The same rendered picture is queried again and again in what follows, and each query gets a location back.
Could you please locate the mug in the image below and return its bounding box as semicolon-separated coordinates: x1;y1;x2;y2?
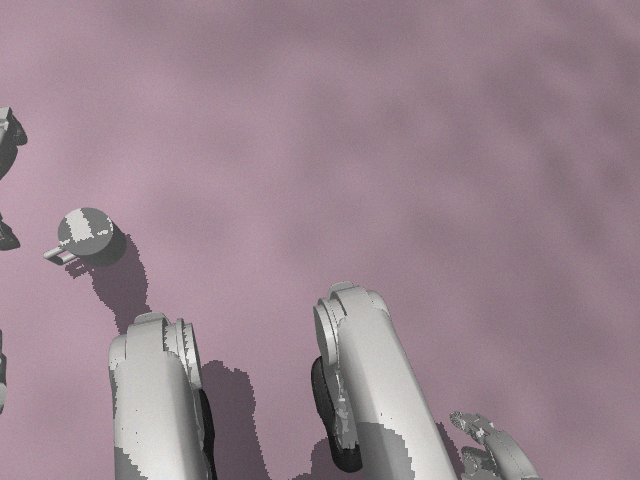
43;207;127;267

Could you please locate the right robot hand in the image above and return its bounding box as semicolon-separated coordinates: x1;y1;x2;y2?
450;412;541;480

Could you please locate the left robot hand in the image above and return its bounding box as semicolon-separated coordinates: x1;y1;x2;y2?
0;107;28;251

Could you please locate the right robot foot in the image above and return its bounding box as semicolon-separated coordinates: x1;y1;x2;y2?
311;356;363;473

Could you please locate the left robot foot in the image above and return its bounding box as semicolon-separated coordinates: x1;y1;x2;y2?
199;389;218;480

